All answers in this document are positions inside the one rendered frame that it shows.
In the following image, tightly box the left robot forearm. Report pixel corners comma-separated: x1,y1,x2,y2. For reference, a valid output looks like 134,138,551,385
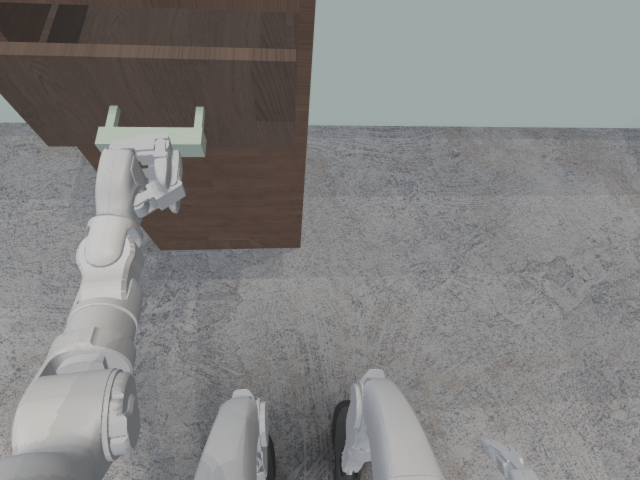
11,214,144,456

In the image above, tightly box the robot left hand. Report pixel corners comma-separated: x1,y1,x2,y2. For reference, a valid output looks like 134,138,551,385
95,133,186,226

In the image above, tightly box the drawer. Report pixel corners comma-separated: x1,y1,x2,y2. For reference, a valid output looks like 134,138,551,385
0,4,296,147

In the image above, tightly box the robot left upper arm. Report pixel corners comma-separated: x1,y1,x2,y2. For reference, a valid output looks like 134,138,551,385
0,368,140,480

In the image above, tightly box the cabinet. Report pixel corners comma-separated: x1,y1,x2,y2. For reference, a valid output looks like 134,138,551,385
0,0,316,250

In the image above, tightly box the robot left shin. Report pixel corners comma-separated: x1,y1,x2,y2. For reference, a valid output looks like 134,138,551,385
218,389,268,480

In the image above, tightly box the robot right hand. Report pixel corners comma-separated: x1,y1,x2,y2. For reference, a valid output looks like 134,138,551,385
480,438,540,480

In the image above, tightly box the robot right foot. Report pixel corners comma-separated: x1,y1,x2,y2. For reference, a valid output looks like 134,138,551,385
332,400,361,480

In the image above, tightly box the handle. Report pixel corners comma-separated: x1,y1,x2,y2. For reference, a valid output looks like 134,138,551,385
95,105,207,157

